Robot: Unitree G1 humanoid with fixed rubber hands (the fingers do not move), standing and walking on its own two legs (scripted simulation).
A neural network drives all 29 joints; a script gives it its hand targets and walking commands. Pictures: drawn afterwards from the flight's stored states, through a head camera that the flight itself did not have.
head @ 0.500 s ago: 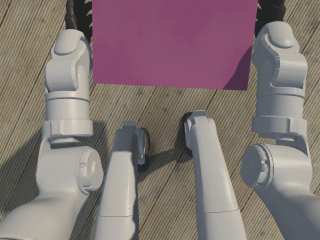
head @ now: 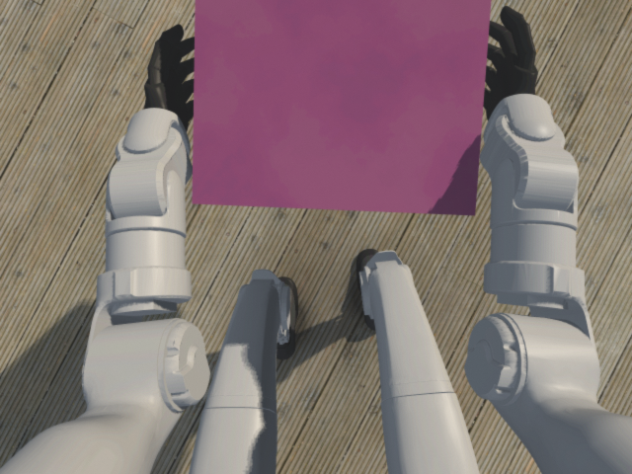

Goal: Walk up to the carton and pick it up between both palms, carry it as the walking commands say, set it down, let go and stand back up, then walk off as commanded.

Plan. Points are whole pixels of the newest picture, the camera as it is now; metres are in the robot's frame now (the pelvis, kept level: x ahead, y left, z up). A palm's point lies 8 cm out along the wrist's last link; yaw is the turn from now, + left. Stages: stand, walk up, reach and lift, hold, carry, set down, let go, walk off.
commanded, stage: reach and lift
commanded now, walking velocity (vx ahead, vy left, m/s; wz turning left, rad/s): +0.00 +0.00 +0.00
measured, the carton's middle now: (334, 115) +0.48 -0.04 -0.12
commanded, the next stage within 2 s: none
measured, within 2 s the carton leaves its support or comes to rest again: neither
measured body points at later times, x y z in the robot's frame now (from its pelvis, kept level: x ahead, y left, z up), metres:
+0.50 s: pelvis +0.02 +0.00 +0.06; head +0.26 -0.04 +0.44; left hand +0.48 +0.13 +0.00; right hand +0.45 -0.22 +0.01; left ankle +0.12 +0.11 -0.62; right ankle +0.17 -0.13 -0.62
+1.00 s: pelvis +0.08 -0.02 +0.11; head +0.14 -0.03 +0.55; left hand +0.46 +0.13 +0.12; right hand +0.43 -0.22 +0.13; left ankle +0.12 +0.11 -0.62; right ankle +0.17 -0.13 -0.62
